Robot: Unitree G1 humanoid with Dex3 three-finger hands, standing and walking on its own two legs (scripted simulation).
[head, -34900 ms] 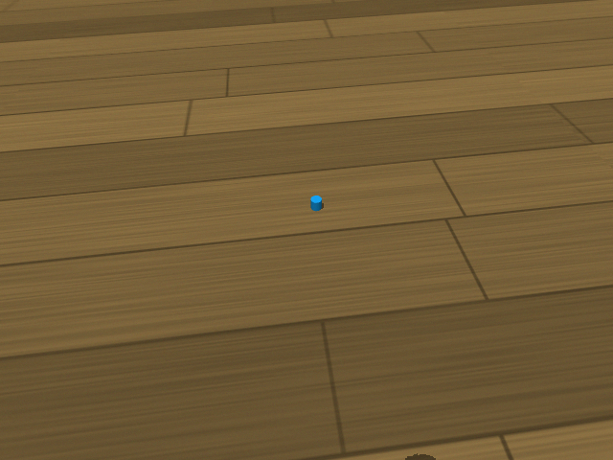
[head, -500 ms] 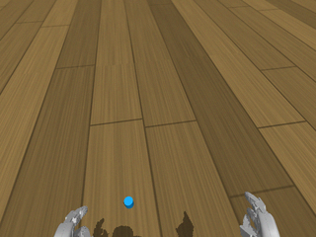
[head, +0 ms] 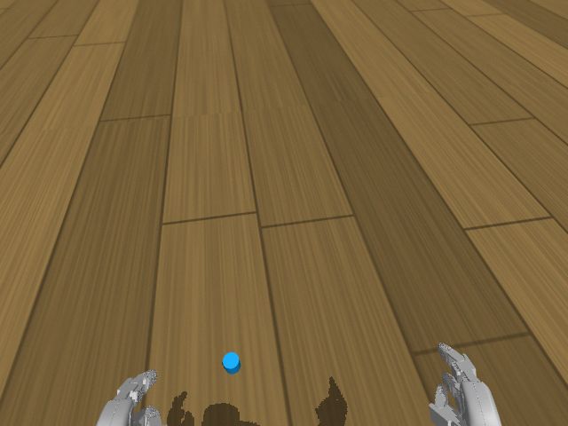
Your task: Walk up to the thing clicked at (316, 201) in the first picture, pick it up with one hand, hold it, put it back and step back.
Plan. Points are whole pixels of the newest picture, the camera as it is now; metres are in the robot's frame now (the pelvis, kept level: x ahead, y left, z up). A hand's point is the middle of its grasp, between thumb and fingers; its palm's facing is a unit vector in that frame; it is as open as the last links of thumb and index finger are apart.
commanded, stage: home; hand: left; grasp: from above
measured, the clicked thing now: (231, 363) +0.47 +0.18 -0.69
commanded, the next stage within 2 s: stand in 0.64 s
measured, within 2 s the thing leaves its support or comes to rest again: neither
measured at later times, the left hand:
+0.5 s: hand out of the picture +0.16 +0.18 -0.04, palm faces +0.04 -0.98 -0.21, open 7.4 cm
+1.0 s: hand out of the picture +0.12 +0.23 -0.10, palm faces +0.01 -0.94 -0.35, open 7.4 cm
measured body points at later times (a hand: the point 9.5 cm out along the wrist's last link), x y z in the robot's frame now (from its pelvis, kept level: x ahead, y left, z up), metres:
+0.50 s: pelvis +0.00 +0.00 +0.00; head +0.01 +0.01 +0.45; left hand +0.16 +0.23 -0.03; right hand +0.16 -0.24 -0.06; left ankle +0.00 +0.13 -0.68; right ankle +0.01 -0.15 -0.68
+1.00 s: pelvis -0.01 +0.00 +0.03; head +0.02 +0.01 +0.47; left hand +0.12 +0.28 -0.08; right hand +0.11 -0.28 -0.09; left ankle +0.00 +0.13 -0.68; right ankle +0.01 -0.15 -0.68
